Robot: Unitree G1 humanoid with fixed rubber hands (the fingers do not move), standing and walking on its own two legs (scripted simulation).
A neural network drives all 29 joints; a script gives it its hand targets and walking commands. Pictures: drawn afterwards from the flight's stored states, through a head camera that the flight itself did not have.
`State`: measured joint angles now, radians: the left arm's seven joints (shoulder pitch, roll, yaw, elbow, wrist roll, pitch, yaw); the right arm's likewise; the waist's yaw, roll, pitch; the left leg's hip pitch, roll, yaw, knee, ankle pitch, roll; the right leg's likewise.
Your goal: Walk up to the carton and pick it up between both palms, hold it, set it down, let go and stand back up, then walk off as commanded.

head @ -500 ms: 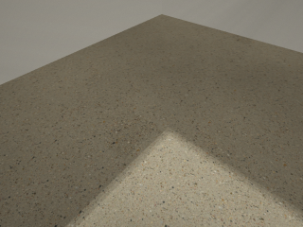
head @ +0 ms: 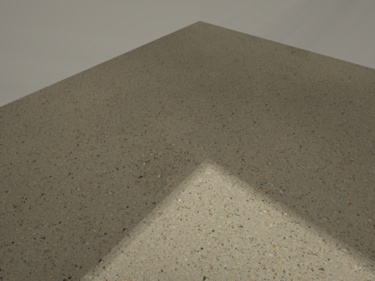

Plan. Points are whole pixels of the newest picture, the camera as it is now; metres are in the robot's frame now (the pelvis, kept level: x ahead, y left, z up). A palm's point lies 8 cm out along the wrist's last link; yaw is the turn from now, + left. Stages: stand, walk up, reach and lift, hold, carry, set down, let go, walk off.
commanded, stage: stand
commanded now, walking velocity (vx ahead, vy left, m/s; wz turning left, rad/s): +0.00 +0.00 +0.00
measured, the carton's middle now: out of the picture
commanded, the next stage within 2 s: walk up in 0.38 s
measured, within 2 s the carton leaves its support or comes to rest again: neither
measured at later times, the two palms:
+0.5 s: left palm out of the picture +0.03 +0.26 -0.13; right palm out of the picture +0.05 -0.27 -0.12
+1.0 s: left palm out of the picture -0.03 +0.41 -0.11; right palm out of the picture +0.13 -0.20 -0.08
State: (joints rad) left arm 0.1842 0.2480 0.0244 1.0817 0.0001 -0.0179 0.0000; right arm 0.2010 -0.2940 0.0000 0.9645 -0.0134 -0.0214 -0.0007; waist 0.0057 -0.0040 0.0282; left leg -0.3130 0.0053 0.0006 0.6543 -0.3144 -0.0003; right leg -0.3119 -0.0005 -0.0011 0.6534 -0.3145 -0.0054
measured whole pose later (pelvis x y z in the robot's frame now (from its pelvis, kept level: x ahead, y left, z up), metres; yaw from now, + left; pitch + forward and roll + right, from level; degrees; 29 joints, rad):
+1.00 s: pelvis -0.03 +0.08 +0.01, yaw +19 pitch +4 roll -3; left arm 0.17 0.40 0.10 0.90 0.00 -0.01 0.01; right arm 0.19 -0.38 -0.05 0.88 -0.04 0.07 0.12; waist -0.07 -0.01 0.04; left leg -0.39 0.01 -0.05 0.63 -0.30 0.03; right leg -0.44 -0.04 -0.06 0.81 -0.50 0.03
